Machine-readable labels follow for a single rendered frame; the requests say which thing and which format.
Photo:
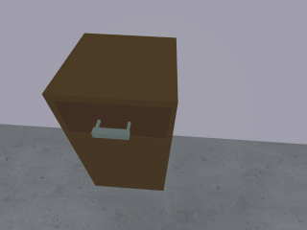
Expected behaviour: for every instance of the handle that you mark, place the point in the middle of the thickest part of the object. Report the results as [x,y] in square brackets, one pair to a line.
[110,133]

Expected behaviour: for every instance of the drawer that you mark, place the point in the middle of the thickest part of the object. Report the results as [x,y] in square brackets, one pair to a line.
[145,121]

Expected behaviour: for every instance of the cabinet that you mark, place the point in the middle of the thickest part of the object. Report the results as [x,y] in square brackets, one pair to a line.
[128,70]

